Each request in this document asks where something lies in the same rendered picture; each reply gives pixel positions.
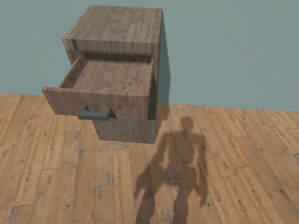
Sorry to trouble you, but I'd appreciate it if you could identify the drawer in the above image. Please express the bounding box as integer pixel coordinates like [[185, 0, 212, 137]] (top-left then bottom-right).
[[41, 51, 154, 121]]

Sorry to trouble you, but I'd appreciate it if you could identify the cabinet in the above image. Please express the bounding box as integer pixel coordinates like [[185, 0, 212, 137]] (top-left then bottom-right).
[[62, 5, 163, 145]]

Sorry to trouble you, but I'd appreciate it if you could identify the handle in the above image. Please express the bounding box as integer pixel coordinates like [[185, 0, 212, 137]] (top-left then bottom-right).
[[77, 105, 111, 121]]

